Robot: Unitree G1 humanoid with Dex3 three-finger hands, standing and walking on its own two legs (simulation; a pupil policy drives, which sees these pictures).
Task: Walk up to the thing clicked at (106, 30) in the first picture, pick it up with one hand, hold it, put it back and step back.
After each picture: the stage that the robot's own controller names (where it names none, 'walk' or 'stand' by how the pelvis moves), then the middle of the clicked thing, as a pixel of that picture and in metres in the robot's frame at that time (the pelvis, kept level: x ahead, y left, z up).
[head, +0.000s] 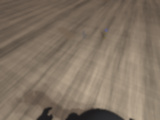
stand; (105, 34) +2.02 -0.33 -0.65
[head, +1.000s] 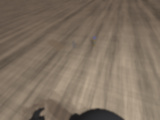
walk; (94, 41) +1.91 +0.08 -0.62
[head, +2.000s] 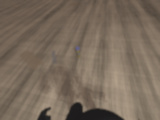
walk; (78, 52) +1.24 +0.36 -0.65
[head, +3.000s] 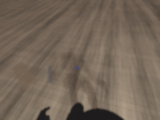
walk; (77, 71) +0.79 +0.29 -0.65
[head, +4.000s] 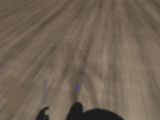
walk; (78, 90) +0.45 +0.21 -0.64
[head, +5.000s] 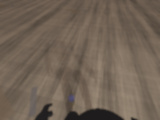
stand; (72, 100) +0.32 +0.20 -0.64
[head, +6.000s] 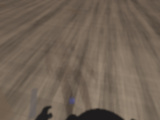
stand; (72, 103) +0.30 +0.19 -0.66
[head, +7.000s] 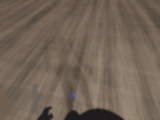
stand; (73, 97) +0.32 +0.20 -0.65
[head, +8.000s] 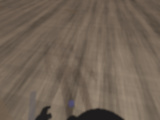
stand; (72, 105) +0.26 +0.20 -0.65
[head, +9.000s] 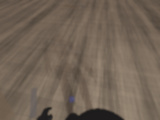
stand; (72, 101) +0.28 +0.20 -0.66
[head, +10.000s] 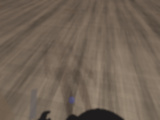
stand; (72, 102) +0.30 +0.20 -0.66
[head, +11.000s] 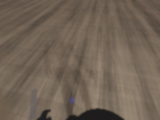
stand; (72, 102) +0.30 +0.20 -0.66
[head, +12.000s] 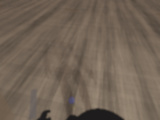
go down; (72, 102) +0.30 +0.20 -0.66
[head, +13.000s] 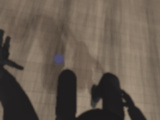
go down; (60, 62) +0.39 +0.22 -0.25
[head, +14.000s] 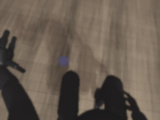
approach; (64, 64) +0.38 +0.22 -0.24
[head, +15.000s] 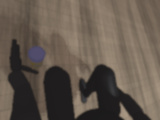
close in; (37, 59) +0.38 +0.26 -0.15
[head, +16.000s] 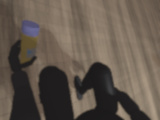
close; (29, 46) +0.45 +0.27 -0.16
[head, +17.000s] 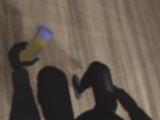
lift; (35, 47) +0.44 +0.22 -0.16
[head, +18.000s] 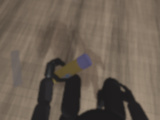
lift; (69, 69) +0.32 +0.16 -0.01
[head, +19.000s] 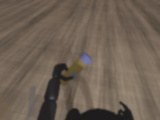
hold; (74, 69) +0.34 +0.12 +0.08
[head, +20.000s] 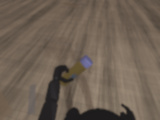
hold; (75, 71) +0.33 +0.12 +0.05
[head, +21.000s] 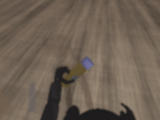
hold; (75, 72) +0.33 +0.11 +0.03
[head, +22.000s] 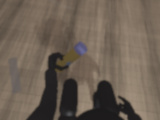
crouch; (69, 58) +0.42 +0.14 -0.04
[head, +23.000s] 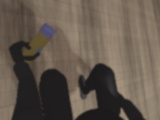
lower; (37, 44) +0.46 +0.23 -0.18
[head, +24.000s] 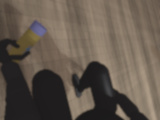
lower; (26, 42) +0.47 +0.25 -0.18
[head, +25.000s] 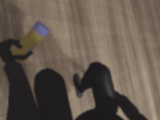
lower; (29, 43) +0.47 +0.25 -0.18
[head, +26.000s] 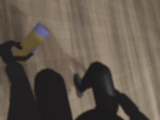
lower; (30, 44) +0.46 +0.24 -0.18
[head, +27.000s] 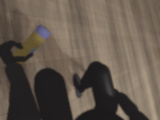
rest; (31, 45) +0.46 +0.24 -0.19
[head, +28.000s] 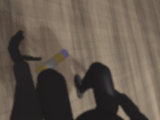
withdraw; (53, 62) +0.38 +0.11 -0.26
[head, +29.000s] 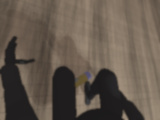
stand; (78, 81) +0.26 -0.02 -0.28
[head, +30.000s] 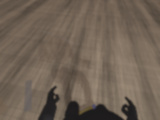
stand; (86, 111) +0.18 -0.03 -0.64
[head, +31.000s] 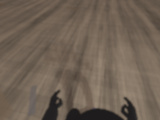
stand; (86, 114) +0.20 +0.00 -0.69
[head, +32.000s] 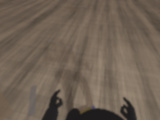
stand; (86, 112) +0.23 +0.00 -0.69
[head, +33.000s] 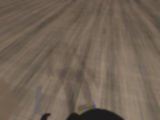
stand; (87, 110) +0.27 +0.01 -0.74
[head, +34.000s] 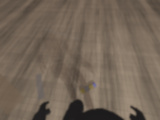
walk; (87, 88) +0.41 +0.02 -0.71
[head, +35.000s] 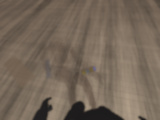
walk; (88, 70) +0.71 +0.06 -0.72
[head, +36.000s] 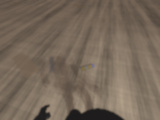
stand; (87, 67) +0.95 +0.07 -0.72
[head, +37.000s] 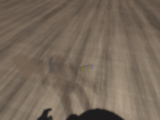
stand; (86, 68) +0.95 +0.06 -0.75
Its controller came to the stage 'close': yes
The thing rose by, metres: 0.69
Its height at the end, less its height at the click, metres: -0.09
